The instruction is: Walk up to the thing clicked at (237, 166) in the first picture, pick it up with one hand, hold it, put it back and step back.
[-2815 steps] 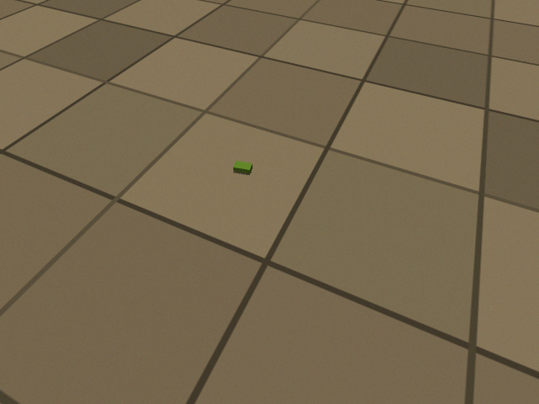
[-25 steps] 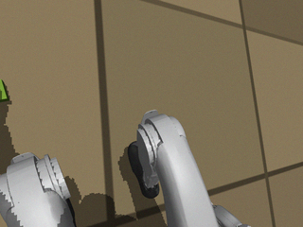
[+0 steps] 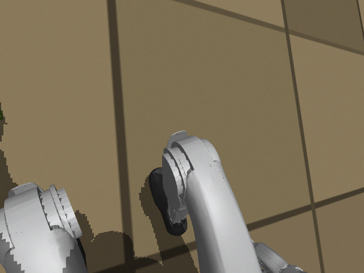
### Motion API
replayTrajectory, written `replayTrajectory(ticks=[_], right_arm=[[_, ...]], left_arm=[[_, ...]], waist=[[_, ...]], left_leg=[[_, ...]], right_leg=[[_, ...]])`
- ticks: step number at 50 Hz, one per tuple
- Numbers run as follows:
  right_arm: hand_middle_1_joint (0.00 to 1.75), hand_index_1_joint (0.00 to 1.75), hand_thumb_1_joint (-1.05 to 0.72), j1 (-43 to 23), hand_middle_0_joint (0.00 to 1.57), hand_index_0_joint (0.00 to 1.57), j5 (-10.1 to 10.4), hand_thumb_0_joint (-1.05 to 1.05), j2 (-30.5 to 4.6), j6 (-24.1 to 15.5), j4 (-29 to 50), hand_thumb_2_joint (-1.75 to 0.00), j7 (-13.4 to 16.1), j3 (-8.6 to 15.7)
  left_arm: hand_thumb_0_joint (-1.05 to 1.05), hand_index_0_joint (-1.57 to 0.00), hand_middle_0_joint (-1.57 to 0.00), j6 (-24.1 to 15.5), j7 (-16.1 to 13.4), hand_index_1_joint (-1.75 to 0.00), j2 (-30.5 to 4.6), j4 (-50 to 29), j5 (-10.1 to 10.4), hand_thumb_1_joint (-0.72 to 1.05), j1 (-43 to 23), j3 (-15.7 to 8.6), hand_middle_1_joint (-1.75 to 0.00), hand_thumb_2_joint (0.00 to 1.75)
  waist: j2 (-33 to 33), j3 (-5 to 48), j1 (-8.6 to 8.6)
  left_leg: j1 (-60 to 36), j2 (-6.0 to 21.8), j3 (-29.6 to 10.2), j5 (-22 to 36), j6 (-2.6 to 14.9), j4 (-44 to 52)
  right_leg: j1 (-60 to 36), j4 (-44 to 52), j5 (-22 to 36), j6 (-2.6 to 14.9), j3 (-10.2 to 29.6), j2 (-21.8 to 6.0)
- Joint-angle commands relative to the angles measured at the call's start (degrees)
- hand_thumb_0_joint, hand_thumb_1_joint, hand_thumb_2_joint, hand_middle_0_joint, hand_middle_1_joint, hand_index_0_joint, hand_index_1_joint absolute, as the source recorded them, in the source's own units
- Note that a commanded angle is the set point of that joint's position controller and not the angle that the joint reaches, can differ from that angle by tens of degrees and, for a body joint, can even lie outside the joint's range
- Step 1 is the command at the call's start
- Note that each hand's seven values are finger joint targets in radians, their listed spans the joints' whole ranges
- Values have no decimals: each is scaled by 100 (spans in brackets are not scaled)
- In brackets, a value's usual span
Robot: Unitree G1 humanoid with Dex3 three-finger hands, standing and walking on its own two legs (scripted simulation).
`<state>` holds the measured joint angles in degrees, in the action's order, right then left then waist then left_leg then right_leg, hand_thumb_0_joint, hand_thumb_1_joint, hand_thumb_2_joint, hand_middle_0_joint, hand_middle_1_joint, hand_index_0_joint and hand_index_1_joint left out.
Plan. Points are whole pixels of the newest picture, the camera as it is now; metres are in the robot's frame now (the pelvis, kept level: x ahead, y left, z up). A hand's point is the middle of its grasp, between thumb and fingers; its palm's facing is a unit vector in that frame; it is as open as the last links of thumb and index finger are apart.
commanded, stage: open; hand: left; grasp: from above
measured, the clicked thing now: out of the picture +0.48 +0.26 -0.28
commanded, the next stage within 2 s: withdraw in 0.68 s
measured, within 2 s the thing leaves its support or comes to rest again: neither
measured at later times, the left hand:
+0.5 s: hand out of the picture +0.46 +0.27 -0.24, palm faces -0.46 -0.08 -0.88, open 11.7 cm
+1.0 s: hand out of the picture +0.49 +0.29 -0.22, palm faces -0.35 -0.11 -0.93, open 12.7 cm
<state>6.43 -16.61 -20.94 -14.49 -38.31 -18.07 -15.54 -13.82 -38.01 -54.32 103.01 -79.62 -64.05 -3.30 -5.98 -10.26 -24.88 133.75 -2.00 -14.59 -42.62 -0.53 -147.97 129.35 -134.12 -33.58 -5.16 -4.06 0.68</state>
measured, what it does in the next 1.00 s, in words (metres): stands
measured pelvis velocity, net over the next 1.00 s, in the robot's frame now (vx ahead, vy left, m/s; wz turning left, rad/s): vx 0.00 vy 0.00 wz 0.00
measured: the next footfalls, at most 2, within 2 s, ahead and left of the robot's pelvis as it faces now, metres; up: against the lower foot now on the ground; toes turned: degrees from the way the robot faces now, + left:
none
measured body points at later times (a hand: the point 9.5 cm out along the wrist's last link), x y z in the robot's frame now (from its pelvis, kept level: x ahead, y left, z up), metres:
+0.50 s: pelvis +0.00 +0.00 +0.01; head +0.28 +0.12 +0.34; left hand +0.48 +0.28 -0.19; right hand +0.03 -0.25 -0.04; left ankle +0.06 +0.12 -0.26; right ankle +0.14 -0.15 -0.26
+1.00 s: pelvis +0.00 +0.00 +0.01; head +0.27 +0.12 +0.34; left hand +0.50 +0.29 -0.17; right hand +0.03 -0.26 -0.03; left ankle +0.06 +0.12 -0.26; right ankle +0.14 -0.15 -0.26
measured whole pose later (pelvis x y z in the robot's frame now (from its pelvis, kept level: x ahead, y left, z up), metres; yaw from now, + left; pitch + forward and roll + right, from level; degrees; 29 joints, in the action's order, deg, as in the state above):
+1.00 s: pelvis +0.00 +0.00 +0.01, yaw +0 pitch +29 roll -15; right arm 9.6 -15.7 -21.0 -14.1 -37.1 -18.1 -13.8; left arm -11.7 -36.2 -54.4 94.9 -77.7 -63.1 -7.3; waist -5.4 -9.5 -24.0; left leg 133.2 -1.9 -14.3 -42.4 -0.7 -145.8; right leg 128.8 -132.3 -33.5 -4.6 -4.3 0.1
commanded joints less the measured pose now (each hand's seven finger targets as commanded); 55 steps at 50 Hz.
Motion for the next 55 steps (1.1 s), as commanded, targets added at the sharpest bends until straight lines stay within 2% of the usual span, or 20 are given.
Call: replayTrajectory(ticks=[1, 7, 10, 13, 16, 21, 25, 30, 35, 38, 41, 45, 48, 49, 50, 51, 52, 53, 54, 55], right_arm=[[30, 30, -90, 1091, 20, 20, 58, 0, -1930, -6, -87, -90, 70, 536], [30, 30, -90, 1107, 20, 20, 58, 0, -1923, 24, -9, -90, 74, 492], [30, 30, -90, 1096, 20, 20, 52, 0, -1945, 27, -10, -90, 74, 511], [30, 30, -90, 1054, 20, 20, 65, 0, -1875, -3, 39, -90, 68, 441], [30, 30, -90, 1147, 20, 20, 74, 0, -1922, 34, -6, -90, 123, 485], [30, 30, -90, 1070, 20, 20, 75, 0, -1875, 1, 53, -90, 111, 421], [30, 30, -90, 1202, 20, 20, 98, 0, -1955, 17, 18, -90, 125, 480], [30, 30, -90, 1099, 20, 20, 83, 0, -1911, -14, 74, -90, 105, 430], [30, 30, -90, 1219, 20, 20, 71, 0, -1986, 29, 54, -90, 132, 499], [30, 30, -89, 1246, 20, 20, 63, 0, -1954, 10, 70, -90, 119, 478], [30, 30, -90, 1245, 20, 20, 91, 0, -1956, 19, 109, -90, 131, 481], [30, 30, -91, 1405, 20, 20, 136, 0, -2011, 46, 67, -90, 127, 700], [30, 30, -90, 1362, 20, 20, 168, 0, -1895, 29, 33, -90, 27, 837], [30, 30, -90, 1476, 20, 20, 207, 0, -1875, 65, 31, -90, 20, 959], [30, 30, -90, 1491, 20, 20, 260, 0, -1799, 94, 49, -90, -9, 1054], [30, 30, -90, 1340, 20, 20, 355, 0, -1696, 130, 65, -90, -44, 1119], [30, 30, -90, 1263, 20, 20, 406, 0, -1597, 172, -59, -90, -98, 1153], [30, 30, -90, 1269, 20, 20, 436, 0, -1647, 201, -132, -90, -136, 1248], [30, 30, -90, 1328, 20, 20, 529, 0, -1659, 274, -137, -90, -128, 1294], [30, 30, -89, 1412, 20, 20, 632, 0, -1646, 371, -124, -90, -107, 1365]], left_arm=[[0, -58, -59, -6, -195, -48, -1065, -564, 99, 6, -1554, -80, -47, 53], [0, -51, -51, 12, -164, -55, -1113, -613, 82, -2, -1556, -104, -55, 59], [0, -47, -47, -16, -137, -60, -1099, -665, 82, -6, -1563, -49, -60, 62], [0, -45, -44, -17, -79, -63, -927, -575, 150, -8, -1486, 79, -63, 64], [0, -41, -41, -46, -102, -66, -1158, -678, 187, -13, -1554, -56, -66, 67], [0, -37, -37, -86, -47, -70, -988, -660, 200, -17, -1505, 105, -70, 72], [0, -35, -35, -114, -112, -71, -1196, -858, 187, -19, -1558, -34, -71, 74], [0, -32, -32, -75, -133, -75, -1034, -767, 129, -21, -1483, 65, -74, 75], [0, -29, -29, -14, -196, -77, -1233, -777, 122, -24, -1487, -63, -76, 78], [0, -28, -28, 34, -144, -78, -1100, -666, 169, -25, -1441, -41, -78, 79], [0, -28, -28, 43, -81, -79, -1255, -812, 223, -28, -1533, -75, -79, 81], [0, -28, -28, 95, -120, -79, -1616, -1685, 243, -29, -1930, -482, -79, 82], [0, -26, -27, 268, -72, -79, -1226, -1651, 325, -30, -1668, -484, -78, 82], [0, -26, -27, 332, -93, -79, -1365, -2138, 366, -31, -1724, -648, -78, 83], [0, -25, -26, 427, -82, -79, -1279, -2552, 419, -31, -1784, -720, -79, 83], [0, -26, -27, 530, -23, -78, -815, -2903, 581, -30, -1736, -454, -77, 83], [0, -26, -27, 686, 38, -78, -350, -2384, 714, -31, -1367, -245, -77, 83], [0, -24, -25, 805, 83, -79, -380, -2294, 760, -32, -1322, -303, -78, 84], [0, -22, -23, 944, 196, -82, -241, -2375, 798, -34, -1215, -178, -81, 86], [0, -22, -23, 1077, 312, -83, -354, -2837, 873, -34, -1213, -261, -82, 87]], waist=[[2954, 3614, -439], [2970, 3636, -431], [3150, 3696, -448], [2892, 3454, -501], [3015, 3622, -445], [2867, 3506, -507], [3032, 3634, -449], [3041, 3542, -484], [3024, 3672, -461], [2992, 3557, -508], [3028, 3610, -499], [3684, 4353, -301], [3681, 4246, -273], [3998, 4654, -96], [4210, 5077, 40], [4552, 5423, 292], [4411, 5078, 284], [4146, 4817, 292], [3945, 4698, 368], [3911, 5073, 533]], left_leg=[[-2742, 202, 535, 1234, 9, 1867], [-2747, 202, 499, 1335, 5, 1882], [-2879, 220, 483, 1475, -22, 1881], [-2631, 181, 592, 1238, 36, 1769], [-2729, 205, 553, 1249, 18, 1932], [-2722, 201, 545, 1208, 24, 1859], [-2824, 211, 528, 1359, 8, 1915], [-2870, 213, 531, 1387, -12, 1861], [-2824, 211, 568, 1426, 3, 1927], [-2860, 210, 545, 1471, 1, 1893], [-2881, 216, 549, 1330, 13, 1939], [-3418, 228, 605, 1701, -50, 1994], [-3393, 214, 690, 1599, -88, 2001], [-3572, 193, 741, 1673, -93, 2159], [-3885, 193, 736, 1826, -135, 2184], [-4094, 176, 739, 1855, -187, 2378], [-3901, 169, 778, 1623, -173, 2463], [-3585, 162, 770, 1447, -133, 2513], [-3389, 137, 845, 1367, -82, 2573], [-3372, 123, 920, 1534, -43, 2573]], right_leg=[[-2033, 849, 1129, 546, -1107, 163], [-2047, 833, 1213, 550, -1122, 163], [-2098, 811, 1335, 559, -1110, 178], [-2123, 889, 1201, 526, -1096, 168], [-2175, 969, 1167, 562, -1093, 197], [-2153, 937, 1159, 534, -1124, 182], [-2164, 958, 1248, 547, -1112, 175], [-2103, 892, 1268, 538, -1114, 138], [-2271, 1015, 1323, 557, -1081, 185], [-2177, 964, 1344, 545, -1124, 168], [-2250, 1020, 1234, 547, -1106, 165], [-2380, 976, 1508, 600, -1034, 130], [-2124, 956, 1437, 600, -1028, 122], [-2256, 1041, 1461, 637, -983, 128], [-2156, 977, 1553, 654, -954, 76], [-2004, 936, 1490, 712, -936, 52], [-1745, 959, 1325, 726, -921, 76], [-1527, 1011, 1208, 701, -925, 87], [-1499, 1133, 1131, 720, -871, 120], [-1710, 1220, 1261, 732, -784, 131]])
